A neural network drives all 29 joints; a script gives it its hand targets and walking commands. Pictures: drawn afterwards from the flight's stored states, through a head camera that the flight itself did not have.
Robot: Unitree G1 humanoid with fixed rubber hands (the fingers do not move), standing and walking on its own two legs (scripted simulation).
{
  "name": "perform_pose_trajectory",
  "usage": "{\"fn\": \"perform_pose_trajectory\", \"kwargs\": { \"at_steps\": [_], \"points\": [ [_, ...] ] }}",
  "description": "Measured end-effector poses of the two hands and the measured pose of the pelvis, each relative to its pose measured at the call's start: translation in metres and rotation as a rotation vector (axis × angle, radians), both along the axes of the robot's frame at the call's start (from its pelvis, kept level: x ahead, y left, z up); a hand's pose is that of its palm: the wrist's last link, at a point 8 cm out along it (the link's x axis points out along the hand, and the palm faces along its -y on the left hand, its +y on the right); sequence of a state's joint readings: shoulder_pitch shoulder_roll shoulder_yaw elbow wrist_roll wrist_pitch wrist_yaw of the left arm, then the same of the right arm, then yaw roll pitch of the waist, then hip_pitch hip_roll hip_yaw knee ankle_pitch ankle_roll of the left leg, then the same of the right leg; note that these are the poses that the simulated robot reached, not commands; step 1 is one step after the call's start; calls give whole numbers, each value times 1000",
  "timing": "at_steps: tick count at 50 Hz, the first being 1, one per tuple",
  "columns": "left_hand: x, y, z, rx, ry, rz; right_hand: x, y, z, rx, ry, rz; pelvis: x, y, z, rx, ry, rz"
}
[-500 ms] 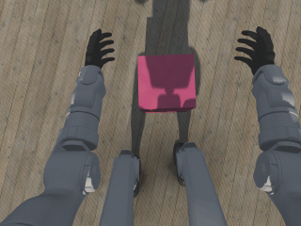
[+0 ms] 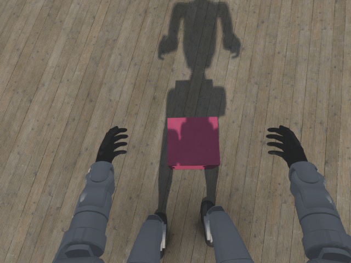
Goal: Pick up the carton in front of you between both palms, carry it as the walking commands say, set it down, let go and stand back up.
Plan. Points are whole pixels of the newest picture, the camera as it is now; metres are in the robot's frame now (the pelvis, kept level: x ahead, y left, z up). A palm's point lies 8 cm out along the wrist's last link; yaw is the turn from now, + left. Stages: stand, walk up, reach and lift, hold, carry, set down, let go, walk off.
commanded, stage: let go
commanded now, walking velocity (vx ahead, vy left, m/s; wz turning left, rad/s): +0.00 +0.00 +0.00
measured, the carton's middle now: (192, 145) +0.44 -0.04 -0.58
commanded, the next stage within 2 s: stand in 0.88 s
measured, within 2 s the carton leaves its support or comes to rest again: neither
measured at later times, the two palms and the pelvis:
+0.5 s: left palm (33, 230) +0.21 +0.27 +0.00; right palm (304, 229) +0.19 -0.20 +0.00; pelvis +0.04 +0.04 +0.07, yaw -1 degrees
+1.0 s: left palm (54, 237) +0.19 +0.24 -0.02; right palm (336, 218) +0.21 -0.26 -0.01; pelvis +0.05 +0.00 +0.06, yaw +0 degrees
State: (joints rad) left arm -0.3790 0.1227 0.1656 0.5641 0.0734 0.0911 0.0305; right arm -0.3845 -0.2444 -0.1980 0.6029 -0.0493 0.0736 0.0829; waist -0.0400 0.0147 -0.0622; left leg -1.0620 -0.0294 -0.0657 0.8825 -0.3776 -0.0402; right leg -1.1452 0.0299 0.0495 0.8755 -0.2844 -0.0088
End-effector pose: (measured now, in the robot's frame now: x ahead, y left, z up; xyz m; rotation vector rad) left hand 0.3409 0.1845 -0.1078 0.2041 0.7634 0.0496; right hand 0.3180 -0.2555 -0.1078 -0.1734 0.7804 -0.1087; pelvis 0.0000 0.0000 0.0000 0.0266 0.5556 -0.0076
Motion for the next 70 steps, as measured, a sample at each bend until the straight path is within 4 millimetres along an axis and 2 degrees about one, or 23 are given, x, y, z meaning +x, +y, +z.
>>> {"fn": "perform_pose_trajectory", "kwargs": {
  "at_steps": [4, 8, 19, 22, 26, 30, 35, 47, 49, 53, 57, 61, 70],
  "points": [
    [-10, 10, 21, -11, -10, -10, -18, 1, 23, -3, 1, -9, 14, 1, 15, -9, -66, -3],
    [-25, 23, 38, -16, -13, -9, -36, 12, 42, 7, 2, -8, 26, 5, 27, -18, -121, -4],
    [-105, 67, 86, -17, 3, 28, -96, 49, 95, 20, -9, 3, 44, 28, 61, -37, -339, 3],
    [-122, 80, 98, -3, -2, 28, -113, 55, 103, 18, -9, 9, 45, 34, 66, -40, -415, 2],
    [-138, 88, 106, 3, 7, 18, -130, 59, 104, 27, 8, 6, 41, 40, 68, -42, -509, -4],
    [-142, 86, 112, 4, 11, 8, -136, 61, 100, 45, 27, 12, 36, 42, 67, -43, -581, -10],
    [-141, 76, 115, 1, 15, 11, -130, 57, 100, 45, 23, 35, 33, 35, 66, -42, -633, -7],
    [-142, 48, 102, -7, 57, 36, -115, 20, 106, -14, 44, 30, 43, 0, 64, -32, -644, 10],
    [-147, 51, 95, 27, 82, 53, -113, 7, 103, -56, 45, 19, 45, -4, 63, -35, -616, 16],
    [-156, 71, 87, 114, 131, 86, -116, -22, 94, -140, 79, -3, 49, -7, 60, -34, -582, 25],
    [-157, 88, 88, 168, 145, 105, -124, -37, 87, -170, 119, -19, 53, -7, 59, -36, -566, 29],
    [-152, 99, 89, 186, 148, 113, -130, -35, 81, -169, 148, -26, 58, -5, 60, -36, -559, 26],
    [-142, 108, 86, 177, 150, 105, -136, -22, 79, -172, 170, -25, 62, 6, 61, -35, -562, 15]
  ]
}}
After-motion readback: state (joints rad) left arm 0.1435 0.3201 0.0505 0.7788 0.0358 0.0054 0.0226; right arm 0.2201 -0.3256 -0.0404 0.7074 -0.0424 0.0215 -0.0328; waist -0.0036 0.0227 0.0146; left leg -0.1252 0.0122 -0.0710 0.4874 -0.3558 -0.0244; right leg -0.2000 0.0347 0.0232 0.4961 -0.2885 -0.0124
